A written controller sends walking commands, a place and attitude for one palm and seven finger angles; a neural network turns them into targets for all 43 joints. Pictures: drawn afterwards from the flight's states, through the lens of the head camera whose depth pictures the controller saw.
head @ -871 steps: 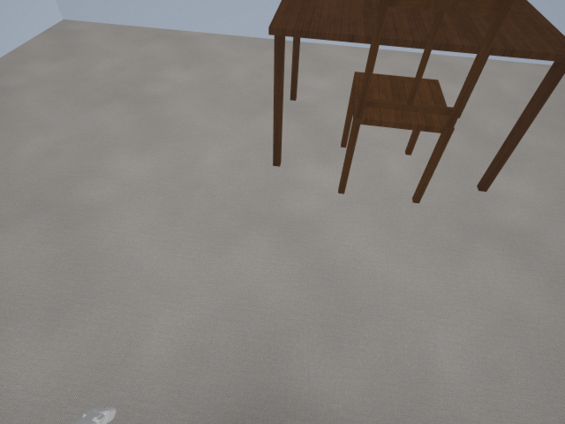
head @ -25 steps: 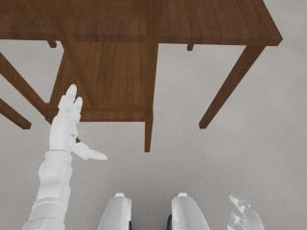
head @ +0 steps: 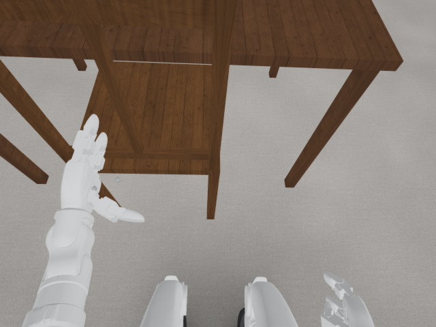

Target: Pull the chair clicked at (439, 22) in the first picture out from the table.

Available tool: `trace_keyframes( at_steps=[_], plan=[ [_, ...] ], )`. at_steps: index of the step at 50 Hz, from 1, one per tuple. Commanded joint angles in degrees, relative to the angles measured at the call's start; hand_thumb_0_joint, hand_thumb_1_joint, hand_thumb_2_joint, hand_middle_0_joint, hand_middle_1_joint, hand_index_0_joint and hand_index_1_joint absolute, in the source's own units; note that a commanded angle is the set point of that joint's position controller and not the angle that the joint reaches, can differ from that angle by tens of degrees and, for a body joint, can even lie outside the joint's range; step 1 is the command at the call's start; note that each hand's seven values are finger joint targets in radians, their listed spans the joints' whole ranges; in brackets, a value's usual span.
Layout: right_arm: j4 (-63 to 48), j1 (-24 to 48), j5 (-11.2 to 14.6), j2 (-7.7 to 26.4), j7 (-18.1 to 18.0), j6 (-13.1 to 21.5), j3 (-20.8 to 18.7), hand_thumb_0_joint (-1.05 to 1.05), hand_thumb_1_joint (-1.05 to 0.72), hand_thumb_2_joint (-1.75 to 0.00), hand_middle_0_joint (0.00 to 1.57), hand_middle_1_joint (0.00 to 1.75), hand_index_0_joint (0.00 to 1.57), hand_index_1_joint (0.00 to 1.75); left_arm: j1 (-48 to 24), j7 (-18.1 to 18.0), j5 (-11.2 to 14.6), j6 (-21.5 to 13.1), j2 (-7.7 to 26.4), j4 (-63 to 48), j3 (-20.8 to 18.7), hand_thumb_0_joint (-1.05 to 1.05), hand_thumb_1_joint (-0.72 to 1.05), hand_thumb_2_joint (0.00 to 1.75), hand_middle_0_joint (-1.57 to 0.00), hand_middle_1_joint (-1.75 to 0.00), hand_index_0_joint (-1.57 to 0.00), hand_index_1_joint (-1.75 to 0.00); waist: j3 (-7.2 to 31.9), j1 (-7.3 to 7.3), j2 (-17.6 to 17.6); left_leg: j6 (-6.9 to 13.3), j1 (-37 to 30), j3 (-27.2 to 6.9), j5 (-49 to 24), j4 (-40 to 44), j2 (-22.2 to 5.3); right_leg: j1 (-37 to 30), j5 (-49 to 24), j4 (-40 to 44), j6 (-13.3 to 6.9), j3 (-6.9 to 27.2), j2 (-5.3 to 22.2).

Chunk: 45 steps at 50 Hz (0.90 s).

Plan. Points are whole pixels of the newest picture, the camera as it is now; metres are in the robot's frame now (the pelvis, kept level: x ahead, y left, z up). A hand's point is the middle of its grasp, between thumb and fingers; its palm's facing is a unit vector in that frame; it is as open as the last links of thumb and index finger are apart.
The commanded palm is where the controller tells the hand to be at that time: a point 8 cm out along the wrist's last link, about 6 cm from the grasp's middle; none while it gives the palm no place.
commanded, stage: aim the fingers beside a spindle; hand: left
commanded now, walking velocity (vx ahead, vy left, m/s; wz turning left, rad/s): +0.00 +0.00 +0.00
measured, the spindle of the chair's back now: (121, 103) +0.51 +0.20 +0.05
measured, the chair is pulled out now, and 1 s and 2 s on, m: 0.00 0.00 0.00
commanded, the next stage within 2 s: push the fingers through the gap in 0.14 s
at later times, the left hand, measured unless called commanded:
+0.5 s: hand (123, 171) +0.38 +0.18 +0.02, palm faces -0.01 -1.00 -0.04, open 16.9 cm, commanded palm +0.36 +0.23 +0.03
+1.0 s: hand (130, 146) +0.43 +0.18 +0.02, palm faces +0.00 -1.00 -0.03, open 16.9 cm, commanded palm +0.41 +0.23 +0.03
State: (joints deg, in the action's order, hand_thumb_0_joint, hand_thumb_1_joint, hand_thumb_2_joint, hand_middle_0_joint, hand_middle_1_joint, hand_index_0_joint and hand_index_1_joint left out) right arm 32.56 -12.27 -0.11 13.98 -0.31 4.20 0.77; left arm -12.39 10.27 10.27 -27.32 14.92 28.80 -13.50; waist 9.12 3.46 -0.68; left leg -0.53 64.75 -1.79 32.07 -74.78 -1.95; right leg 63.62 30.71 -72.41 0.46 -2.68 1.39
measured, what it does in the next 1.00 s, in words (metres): stands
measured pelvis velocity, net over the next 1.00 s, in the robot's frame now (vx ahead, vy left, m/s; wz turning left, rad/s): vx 0.00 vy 0.00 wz -0.01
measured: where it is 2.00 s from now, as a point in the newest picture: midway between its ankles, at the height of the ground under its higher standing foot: outside the picture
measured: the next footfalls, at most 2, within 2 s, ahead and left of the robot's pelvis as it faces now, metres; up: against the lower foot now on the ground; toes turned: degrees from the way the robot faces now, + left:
none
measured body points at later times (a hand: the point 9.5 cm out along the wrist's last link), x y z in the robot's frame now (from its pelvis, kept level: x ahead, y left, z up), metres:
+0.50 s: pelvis +0.00 +0.00 +0.00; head +0.12 +0.01 +0.43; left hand +0.38 +0.23 +0.03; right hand +0.13 -0.25 -0.11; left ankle +0.03 +0.12 -0.62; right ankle +0.03 -0.13 -0.62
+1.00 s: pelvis +0.00 +0.00 +0.00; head +0.13 +0.02 +0.43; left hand +0.43 +0.23 +0.03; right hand +0.09 -0.26 -0.12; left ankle +0.03 +0.12 -0.62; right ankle +0.03 -0.13 -0.62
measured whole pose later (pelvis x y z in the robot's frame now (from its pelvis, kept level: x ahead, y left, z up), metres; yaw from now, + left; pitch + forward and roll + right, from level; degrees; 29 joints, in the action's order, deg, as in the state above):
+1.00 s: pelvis +0.00 +0.00 +0.00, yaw -1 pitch +24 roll -2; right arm 35.3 -15.2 -0.7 14.4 -0.2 2.6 0.8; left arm -29.6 11.6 8.8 -26.5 18.3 45.1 -17.2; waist 8.4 6.0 -1.2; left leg -0.3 67.3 -1.4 31.7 -74.8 -2.3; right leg 66.3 29.9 -72.1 0.7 -2.2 1.0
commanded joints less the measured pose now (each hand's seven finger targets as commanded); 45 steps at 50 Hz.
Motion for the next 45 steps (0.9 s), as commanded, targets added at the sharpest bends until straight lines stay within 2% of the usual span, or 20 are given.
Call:
trace_keyframes(
  at_steps=[1,2,4,5,7,9,10,13,14,16,21,24,25,27,30,31,35,39,42,45],
  plan=[
    [-6.9,-2.4,0.7,9.1,-0.8,1.9,-3.8,0.0,-0.9,-0.9,0.2,0.3,0.2,0.3,-11.4,3.0,1.6,-1.7,5.6,-10.0,0.6,0.0,-0.5,0.3,-0.06,-0.08,-0.06,-0.08,21.3,0.52,-3.3,1.3,-14.1,0.3,-12.8,10.4,1.9,-11.4,-11.3,10.1,-2.0,0.4,-2.0],
    [-7.2,-2.5,0.7,9.1,-0.8,2.0,-3.9,0.0,-0.9,-0.9,0.2,0.3,0.2,0.3,-10.9,3.5,2.0,-1.7,6.0,-11.7,0.4,0.0,-0.5,0.3,-0.06,-0.08,-0.06,-0.08,22.8,-0.1,-3.6,1.2,-15.1,0.2,-14.1,10.6,1.8,-12.2,-12.1,9.9,-2.1,0.4,-2.0],
    [-7.5,-2.7,0.8,8.9,-1.0,2.5,-4.1,0.0,-0.9,-0.9,0.2,0.3,0.2,0.3,-11.9,3.6,2.9,-2.3,5.6,-15.5,1.2,0.0,-0.5,0.3,-0.06,-0.08,-0.06,-0.08,25.4,0.39,-3.7,1.4,-17.5,-0.2,-16.7,10.2,1.6,-12.6,-14.0,9.6,-2.0,0.3,-2.1],
    [-7.4,-2.8,0.6,8.9,-1.0,2.6,-4.1,0.0,-0.9,-0.9,0.2,0.3,0.2,0.3,-11.4,3.1,2.8,-2.5,7.1,-17.1,-0.1,0.0,-0.5,0.3,-0.06,-0.08,-0.06,-0.08,26.6,-0.34,-4.6,1.2,-18.5,-0.3,-18.2,10.5,1.5,-13.1,-14.9,9.4,-2.0,0.3,-2.0],
    [-6.7,-3.0,0.4,8.6,-1.1,2.6,-4.1,0.0,-0.9,-0.9,0.2,0.3,0.2,0.3,-12.0,1.5,2.4,-3.2,8.1,-18.2,-1.4,0.0,-0.5,0.3,-0.06,-0.08,-0.06,-0.08,26.1,-0.14,-4.2,1.1,-18.7,-0.4,-19.0,10.4,1.4,-12.5,-15.2,9.1,-1.8,0.1,-2.1],
    [-6.1,-3.1,0.2,8.7,-1.3,2.6,-4.0,0.0,-0.9,-0.9,0.2,0.3,0.2,0.3,-12.6,-0.2,1.8,-3.4,10.1,-16.6,-3.5,0.0,-0.5,0.3,-0.06,-0.08,-0.06,-0.08,23.2,0.19,-1.6,1.4,-15.8,-0.5,-17.0,10.1,1.4,-12.4,-14.0,9.1,-1.6,0.1,-2.3],
    [-6.0,-2.9,0.1,8.5,-1.2,2.4,-3.9,0.0,-0.9,-0.9,0.2,0.3,0.2,0.3,-11.8,-0.9,1.3,-3.5,10.6,-14.9,-4.7,0.0,-0.5,0.3,-0.06,-0.08,-0.06,-0.08,22.0,-0.24,-1.9,1.3,-14.5,-0.2,-15.8,10.4,1.6,-12.4,-13.2,9.1,-1.6,0.2,-2.2],
    [-5.9,-2.7,0.0,8.2,-0.9,1.9,-3.6,0.0,-0.9,-0.9,0.2,0.3,0.2,0.3,-11.7,-1.4,0.6,-3.2,10.0,-11.3,-5.0,0.0,-0.5,0.3,-0.06,-0.08,-0.06,-0.08,20.2,-0.15,-1.2,1.4,-11.5,0.6,-13.1,10.2,2.1,-13.3,-11.8,9.6,-1.5,0.8,-2.1],
    [-6.2,-2.8,0.1,8.4,-1.0,1.8,-3.7,0.0,-0.9,-0.9,0.2,0.3,0.2,0.3,-11.6,-1.1,0.5,-3.0,11.2,-10.5,-5.7,0.0,-0.5,0.3,-0.06,-0.08,-0.06,-0.08,20.6,-0.35,-1.5,1.5,-11.2,0.7,-12.7,10.0,2.0,-13.3,-11.3,9.5,-1.6,1.1,-2.2],
    [-6.0,-3.0,0.2,8.5,-1.0,1.6,-3.6,0.0,-0.9,-0.9,0.2,0.3,0.2,0.3,-15.0,-0.1,0.3,-2.8,9.2,-10.4,-3.1,0.0,-0.5,0.3,-0.06,-0.08,-0.06,-0.08,21.2,0.54,-2.7,1.4,-12.6,0.6,-13.3,10.3,2.0,-12.6,-12.1,9.7,-1.7,0.9,-2.1],
    [-5.2,-4.1,0.5,9.2,-1.4,2.1,-3.8,0.0,-0.9,-0.9,0.2,0.3,0.2,0.3,-21.2,2.4,1.2,-2.3,7.8,-9.8,-0.2,0.0,-0.5,0.3,-0.06,-0.08,-0.06,-0.08,22.7,1.97,-4.0,1.3,-15.5,-0.2,-13.9,10.1,1.6,-10.8,-11.8,10.1,-1.8,0.6,-2.2],
    [-4.3,-4.9,0.4,9.4,-1.8,2.4,-3.8,0.0,-0.9,-0.9,0.2,0.3,0.2,0.3,-23.5,2.3,1.4,-2.2,9.8,-7.9,-2.1,0.0,-0.5,0.3,-0.06,-0.08,-0.06,-0.08,23.5,2.09,-2.8,1.5,-15.3,-0.4,-14.5,9.6,1.5,-10.8,-12.0,9.9,-1.7,0.6,-2.2],
    [-4.0,-4.9,0.3,9.4,-1.8,2.3,-3.9,0.0,-0.9,-0.9,0.2,0.3,0.2,0.3,-23.7,2.0,1.3,-2.4,10.9,-7.7,-3.4,0.0,-0.5,0.3,-0.06,-0.08,-0.06,-0.08,24.5,1.53,-3.8,1.4,-15.9,-0.4,-15.8,9.6,1.5,-10.9,-13.1,9.6,-1.8,0.6,-2.1],
    [-4.0,-5.1,0.2,9.0,-1.5,2.0,-3.8,0.0,-0.9,-0.9,0.2,0.3,0.2,0.3,-23.0,1.3,1.0,-2.2,9.9,-5.6,-3.3,0.0,-0.5,0.3,-0.06,-0.08,-0.06,-0.08,24.2,1.22,-3.2,1.3,-15.4,-0.2,-16.8,9.7,1.7,-11.7,-14.2,9.4,-1.7,0.5,-2.0],
    [-4.0,-5.5,-0.1,9.1,-1.1,1.4,-3.8,0.0,-0.9,-0.9,0.2,0.3,0.2,0.3,-22.4,0.3,0.5,-2.2,12.9,-4.0,-6.3,0.0,-0.5,0.3,-0.06,-0.08,-0.06,-0.08,24.9,0.46,-2.9,1.2,-14.6,0.1,-17.9,9.7,1.7,-12.9,-15.7,8.9,-1.7,0.7,-2.1],
    [-4.3,-5.5,-0.1,8.9,-1.0,1.1,-3.8,0.0,-0.9,-0.9,0.2,0.3,0.2,0.3,-22.5,0.1,0.2,-2.3,12.4,-4.2,-6.0,0.0,-0.5,0.3,-0.06,-0.08,-0.06,-0.08,25.2,0.33,-3.0,1.2,-14.7,0.2,-18.2,9.9,1.7,-13.2,-15.9,8.8,-1.7,0.7,-2.1],
    [-4.1,-6.2,-0.1,9.0,-0.7,0.5,-3.8,0.0,-0.9,-0.9,0.2,0.3,0.2,0.3,-25.7,0.3,-0.6,-2.9,13.4,-3.3,-6.0,0.0,-0.5,0.3,-0.06,-0.08,-0.06,-0.08,24.7,1.28,-3.4,1.3,-14.4,0.5,-17.8,9.6,1.6,-13.3,-16.2,9.2,-1.6,1.0,-2.3],
    [-3.4,-6.9,-0.1,9.2,-0.8,0.7,-3.9,0.0,-0.9,-0.9,0.2,0.3,0.2,0.3,-30.3,1.0,-0.2,-3.8,10.9,-2.7,-3.2,0.0,-0.5,0.3,-0.06,-0.08,-0.06,-0.08,24.5,2.83,-5.1,1.1,-17.1,-0.3,-18.2,9.6,1.3,-9.9,-14.8,9.3,-1.8,0.4,-2.5],
    [-2.0,-7.5,-0.3,9.7,-1.0,0.5,-3.9,0.0,-0.9,-0.9,0.2,0.3,0.2,0.3,-32.6,1.3,-0.1,-3.5,12.8,0.9,-4.8,0.0,-0.5,0.3,-0.06,-0.08,-0.06,-0.08,24.3,3.15,-3.4,1.3,-15.5,-0.4,-16.6,9.4,1.3,-10.5,-13.8,9.8,-1.7,0.6,-2.4],
    [-1.9,-8.1,-0.3,9.7,-0.9,0.1,-3.8,0.0,-0.9,-0.9,0.2,0.3,0.2,0.3,-32.9,1.5,-0.6,-3.1,14.0,4.4,-6.0,0.0,-0.5,0.3,-0.06,-0.08,-0.06,-0.08,24.1,2.71,-4.0,1.2,-15.0,-0.3,-17.4,9.4,1.4,-10.1,-14.6,9.2,-1.8,0.5,-2.3]
  ],
)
